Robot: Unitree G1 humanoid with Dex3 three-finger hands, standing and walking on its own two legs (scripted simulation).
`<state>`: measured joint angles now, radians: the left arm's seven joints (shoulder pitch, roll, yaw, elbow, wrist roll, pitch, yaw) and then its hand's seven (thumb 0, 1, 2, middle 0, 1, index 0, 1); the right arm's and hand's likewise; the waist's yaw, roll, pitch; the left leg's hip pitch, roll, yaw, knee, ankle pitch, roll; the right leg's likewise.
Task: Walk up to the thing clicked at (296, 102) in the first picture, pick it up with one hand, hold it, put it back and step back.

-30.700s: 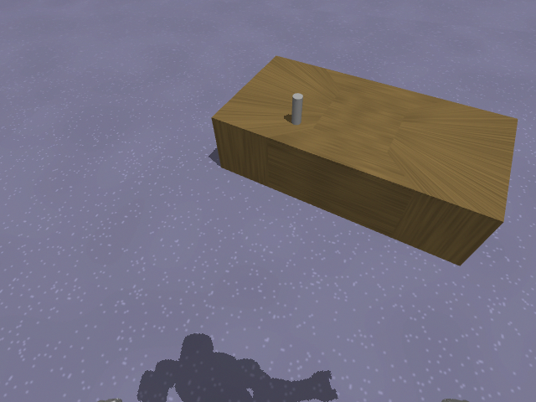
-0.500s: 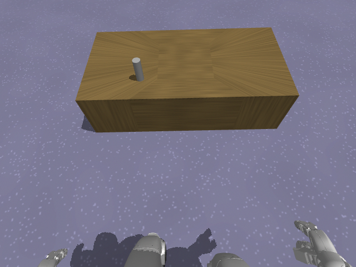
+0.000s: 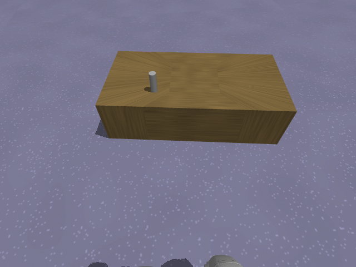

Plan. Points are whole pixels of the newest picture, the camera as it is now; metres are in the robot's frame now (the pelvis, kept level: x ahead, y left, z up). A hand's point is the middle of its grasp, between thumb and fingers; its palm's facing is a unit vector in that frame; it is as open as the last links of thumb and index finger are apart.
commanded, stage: step back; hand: left
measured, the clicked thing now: (153, 82) +1.16 +0.18 -0.37
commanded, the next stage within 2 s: stand in 0.70 s
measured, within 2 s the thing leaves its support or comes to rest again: neither
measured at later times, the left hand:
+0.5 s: hand out of the picture +0.12 +0.27 -0.15, palm faces +0.00 -0.93 -0.36, open 7.4 cm
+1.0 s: hand out of the picture +0.13 +0.25 -0.13, palm faces -0.04 -0.94 -0.34, open 7.4 cm
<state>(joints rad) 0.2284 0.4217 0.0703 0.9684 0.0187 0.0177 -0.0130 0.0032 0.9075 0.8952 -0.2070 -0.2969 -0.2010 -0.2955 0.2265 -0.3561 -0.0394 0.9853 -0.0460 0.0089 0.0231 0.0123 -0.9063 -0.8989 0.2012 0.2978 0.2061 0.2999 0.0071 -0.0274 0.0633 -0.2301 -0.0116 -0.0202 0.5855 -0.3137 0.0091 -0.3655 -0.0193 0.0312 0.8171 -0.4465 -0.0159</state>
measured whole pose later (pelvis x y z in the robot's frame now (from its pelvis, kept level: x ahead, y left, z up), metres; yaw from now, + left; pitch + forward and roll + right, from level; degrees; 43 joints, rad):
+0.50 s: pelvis +0.04 +0.01 +0.00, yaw -1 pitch -2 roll -1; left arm 0.15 0.37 0.03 1.03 0.01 -0.04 0.00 0.00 0.91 0.90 -0.21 -0.30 -0.20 -0.30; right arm 0.12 -0.34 -0.03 1.03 -0.02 -0.01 0.02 0.01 -0.91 -0.90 0.20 0.30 0.20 0.30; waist 0.02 0.00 0.06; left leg -0.22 0.02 0.00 0.57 -0.31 0.00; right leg -0.19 -0.01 0.01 0.54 -0.31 0.01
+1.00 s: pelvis +0.03 +0.01 +0.02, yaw -1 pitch -3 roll +0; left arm 0.06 0.34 0.00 1.12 0.01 -0.02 0.00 0.00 0.91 0.90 -0.21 -0.30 -0.20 -0.30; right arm 0.05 -0.34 -0.01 1.11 0.00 -0.01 0.01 0.01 -0.91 -0.90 0.20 0.30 0.20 0.30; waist 0.00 0.00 0.08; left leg -0.11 0.01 0.01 0.35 -0.19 -0.01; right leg -0.09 -0.01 0.02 0.35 -0.20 0.02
